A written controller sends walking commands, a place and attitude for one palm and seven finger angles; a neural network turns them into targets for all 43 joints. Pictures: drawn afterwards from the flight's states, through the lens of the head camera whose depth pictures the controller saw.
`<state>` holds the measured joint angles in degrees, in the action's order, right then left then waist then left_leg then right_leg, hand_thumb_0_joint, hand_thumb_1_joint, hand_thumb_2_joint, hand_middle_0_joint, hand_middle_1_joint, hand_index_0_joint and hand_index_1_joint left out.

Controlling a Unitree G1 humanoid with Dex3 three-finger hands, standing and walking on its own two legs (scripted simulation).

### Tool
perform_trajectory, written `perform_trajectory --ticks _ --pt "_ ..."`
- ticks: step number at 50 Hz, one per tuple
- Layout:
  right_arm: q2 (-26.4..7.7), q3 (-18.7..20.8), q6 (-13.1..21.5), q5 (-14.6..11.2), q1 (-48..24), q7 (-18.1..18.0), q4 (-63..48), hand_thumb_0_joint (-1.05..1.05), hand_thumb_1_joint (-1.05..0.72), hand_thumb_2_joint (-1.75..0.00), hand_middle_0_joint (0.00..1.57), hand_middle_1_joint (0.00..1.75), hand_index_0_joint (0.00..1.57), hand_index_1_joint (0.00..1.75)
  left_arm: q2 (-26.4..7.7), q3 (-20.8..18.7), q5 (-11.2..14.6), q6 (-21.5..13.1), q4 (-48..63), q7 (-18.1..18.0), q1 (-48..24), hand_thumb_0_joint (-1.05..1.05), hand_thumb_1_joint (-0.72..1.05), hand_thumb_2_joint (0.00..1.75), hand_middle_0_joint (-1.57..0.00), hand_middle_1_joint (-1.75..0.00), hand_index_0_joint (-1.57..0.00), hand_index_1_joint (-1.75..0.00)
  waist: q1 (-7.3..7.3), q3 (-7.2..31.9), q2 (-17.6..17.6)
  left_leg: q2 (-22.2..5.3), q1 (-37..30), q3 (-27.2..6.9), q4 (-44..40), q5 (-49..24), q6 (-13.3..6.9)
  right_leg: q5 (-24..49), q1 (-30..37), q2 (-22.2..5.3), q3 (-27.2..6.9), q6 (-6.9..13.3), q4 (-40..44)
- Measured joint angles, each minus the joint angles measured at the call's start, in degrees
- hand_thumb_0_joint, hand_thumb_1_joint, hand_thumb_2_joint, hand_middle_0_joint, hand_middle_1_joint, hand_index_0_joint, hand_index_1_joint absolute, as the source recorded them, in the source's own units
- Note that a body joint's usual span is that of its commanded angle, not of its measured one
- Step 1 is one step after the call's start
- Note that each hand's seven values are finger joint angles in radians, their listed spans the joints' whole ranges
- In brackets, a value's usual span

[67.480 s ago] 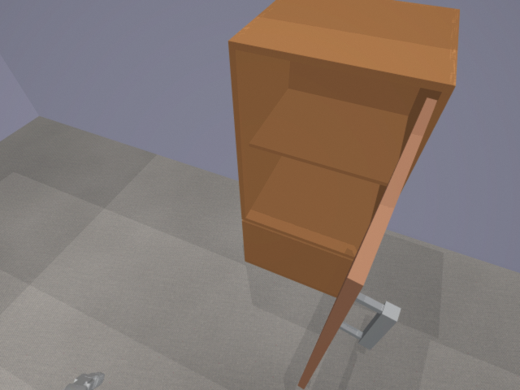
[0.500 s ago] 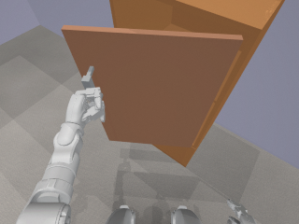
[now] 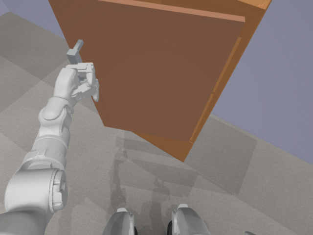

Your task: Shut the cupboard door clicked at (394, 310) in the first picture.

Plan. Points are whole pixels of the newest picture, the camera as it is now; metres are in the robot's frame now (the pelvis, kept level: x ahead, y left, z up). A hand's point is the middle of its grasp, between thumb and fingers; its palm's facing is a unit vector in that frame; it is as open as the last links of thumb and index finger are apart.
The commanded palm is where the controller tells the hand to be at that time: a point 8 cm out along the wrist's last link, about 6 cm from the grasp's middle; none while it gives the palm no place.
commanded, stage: push the door shut along its arc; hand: left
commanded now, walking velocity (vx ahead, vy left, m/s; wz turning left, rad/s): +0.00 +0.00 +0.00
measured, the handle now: (83, 66) +0.54 +0.18 +0.07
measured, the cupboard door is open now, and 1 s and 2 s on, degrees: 21 9 1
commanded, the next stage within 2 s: pull the fist back off the door in 1.06 s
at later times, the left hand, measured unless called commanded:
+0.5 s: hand (107, 73) +0.51 +0.11 +0.08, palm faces -0.34 -0.94 -0.03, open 3.1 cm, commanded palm +0.52 +0.15 +0.08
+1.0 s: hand (122, 59) +0.55 +0.07 +0.08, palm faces -0.44 -0.90 -0.02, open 3.0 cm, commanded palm +0.57 +0.10 +0.08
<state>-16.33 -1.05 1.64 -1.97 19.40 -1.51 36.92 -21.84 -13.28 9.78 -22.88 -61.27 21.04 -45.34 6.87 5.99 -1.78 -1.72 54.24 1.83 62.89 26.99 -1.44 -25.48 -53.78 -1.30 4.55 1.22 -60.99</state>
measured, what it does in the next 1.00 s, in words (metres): stands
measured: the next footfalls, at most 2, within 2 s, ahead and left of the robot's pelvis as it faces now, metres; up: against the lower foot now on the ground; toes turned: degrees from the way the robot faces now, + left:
none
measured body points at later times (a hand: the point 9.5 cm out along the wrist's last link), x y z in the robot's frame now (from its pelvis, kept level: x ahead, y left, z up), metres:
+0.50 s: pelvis +0.00 +0.01 -0.01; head +0.13 +0.02 +0.42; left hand +0.52 +0.16 +0.08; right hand +0.02 -0.26 -0.12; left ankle +0.03 +0.11 -0.66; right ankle +0.04 -0.11 -0.66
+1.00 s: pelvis +0.00 +0.00 -0.02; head +0.16 +0.01 +0.40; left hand +0.57 +0.12 +0.09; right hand -0.02 -0.26 -0.13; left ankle +0.03 +0.11 -0.66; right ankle +0.04 -0.11 -0.66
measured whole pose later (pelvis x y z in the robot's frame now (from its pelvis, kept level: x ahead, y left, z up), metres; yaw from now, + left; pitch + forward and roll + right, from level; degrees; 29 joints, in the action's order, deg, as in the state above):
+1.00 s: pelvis +0.00 +0.00 -0.02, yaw -2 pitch +26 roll -3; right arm -16.0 -2.3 3.1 0.2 21.8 -1.2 38.3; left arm -29.9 -12.7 4.6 -14.3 -73.3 26.7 -70.1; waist 13.8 5.5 -3.3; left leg -3.1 66.4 1.1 69.7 29.3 -1.7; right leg -26.5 -65.2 0.0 5.0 1.2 -65.9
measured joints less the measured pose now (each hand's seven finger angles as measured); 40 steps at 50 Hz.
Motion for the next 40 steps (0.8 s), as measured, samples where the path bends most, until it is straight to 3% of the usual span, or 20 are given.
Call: perform_trajectory --ticks 28,40 --pt "0.3 -0.76 0.4 1.06 1.32 0.8 0.31 0.01 -0.9 -0.9 0.2 0.3 0.2 0.3 -3.56 0.98 -2.89 3.83 -7.07 3.19 -14.02 0.02 0.9 0.9 -1.3 -1.5 -1.3 -1.5 3.94 0.12 -0.87 -0.47 6.91 -0.18 3.87 1.28 -0.71 -0.31 -6.29 0.41 0.02 -0.58 -2.38" --pt "0.1 -0.87 0.46 1.71 2.28 0.77 0.18 0.01 -0.9 -0.9 0.2 0.3 0.2 0.3 -5.52 -1.21 -4.63 6.17 -9.43 4.28 -19.28 0.01 0.9 0.9 -1.3 -1.5 -1.3 -1.5 6.09 -0.12 -1.42 -1.22 9.35 0.15 5.24 2.0 -0.59 -0.65 -9.05 1.12 -0.39 -0.42 -3.62"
